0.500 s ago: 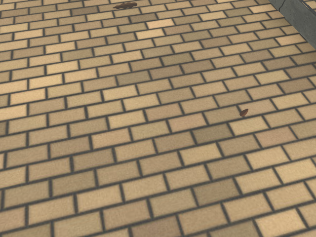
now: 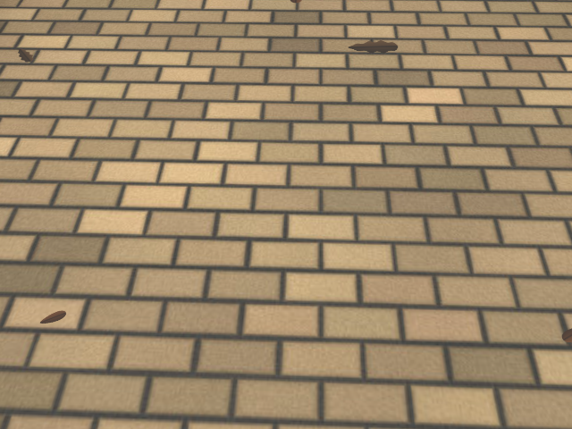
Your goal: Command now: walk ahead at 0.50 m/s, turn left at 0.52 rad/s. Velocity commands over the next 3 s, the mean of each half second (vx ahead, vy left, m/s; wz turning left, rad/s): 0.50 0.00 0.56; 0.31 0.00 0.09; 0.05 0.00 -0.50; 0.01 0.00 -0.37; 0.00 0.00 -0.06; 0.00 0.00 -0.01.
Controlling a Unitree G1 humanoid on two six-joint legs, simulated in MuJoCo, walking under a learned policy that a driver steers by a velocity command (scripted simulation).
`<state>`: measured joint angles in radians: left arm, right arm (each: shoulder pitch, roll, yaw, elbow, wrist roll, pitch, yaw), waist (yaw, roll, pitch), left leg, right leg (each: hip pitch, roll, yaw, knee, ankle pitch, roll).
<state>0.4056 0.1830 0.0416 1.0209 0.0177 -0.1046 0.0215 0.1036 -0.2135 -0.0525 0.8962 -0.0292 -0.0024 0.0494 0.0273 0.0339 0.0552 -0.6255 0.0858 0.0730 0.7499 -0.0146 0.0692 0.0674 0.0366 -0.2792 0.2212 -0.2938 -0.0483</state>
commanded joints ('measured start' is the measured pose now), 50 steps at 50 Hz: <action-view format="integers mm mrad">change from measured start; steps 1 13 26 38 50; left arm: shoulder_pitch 49 -133 -489 -156 -115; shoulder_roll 144 150 136 173 241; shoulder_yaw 27 32 8 20 45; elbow -24 -192 -349 -257 -212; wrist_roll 3 16 18 -23 -5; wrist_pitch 0 17 70 32 85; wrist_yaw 13 -19 -45 -32 -27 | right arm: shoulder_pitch -111 143 376 388 108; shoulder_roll -29 -148 -194 -155 -120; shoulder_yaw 4 -52 -52 -27 7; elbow -95 -23 -13 -6 -112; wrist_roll -4 27 23 6 6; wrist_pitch -14 -30 -52 -56 23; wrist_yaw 7 -59 -57 -74 -70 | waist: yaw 3 -17 -123 -27 -40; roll -99 -79 26 -73 -147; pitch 59 -39 -9 -196 -139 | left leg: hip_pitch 8 549 649 147 239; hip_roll -33 107 17 -189 -108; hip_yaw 62 -403 -385 -234 -108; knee -88 -518 -494 578 133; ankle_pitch -32 103 254 -436 -311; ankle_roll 35 250 164 -36 -104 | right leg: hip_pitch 4 -680 -793 -10 -330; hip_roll -301 -157 -98 -387 -184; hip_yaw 48 312 279 723 570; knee -25 997 513 184 78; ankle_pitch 642 -19 258 940 505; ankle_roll -65 53 100 -259 -173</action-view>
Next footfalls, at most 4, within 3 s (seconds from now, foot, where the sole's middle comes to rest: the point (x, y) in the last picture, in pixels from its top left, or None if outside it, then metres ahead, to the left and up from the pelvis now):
0.14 left None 0.22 0.08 -0.78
0.68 right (299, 380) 0.59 0.03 -0.78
1.18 left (220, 403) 0.53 0.21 -0.78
1.64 right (316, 425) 0.48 -0.01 -0.78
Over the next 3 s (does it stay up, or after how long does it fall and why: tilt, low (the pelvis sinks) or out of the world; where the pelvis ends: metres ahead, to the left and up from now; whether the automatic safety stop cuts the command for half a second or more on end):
stays up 0.47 0.11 0.01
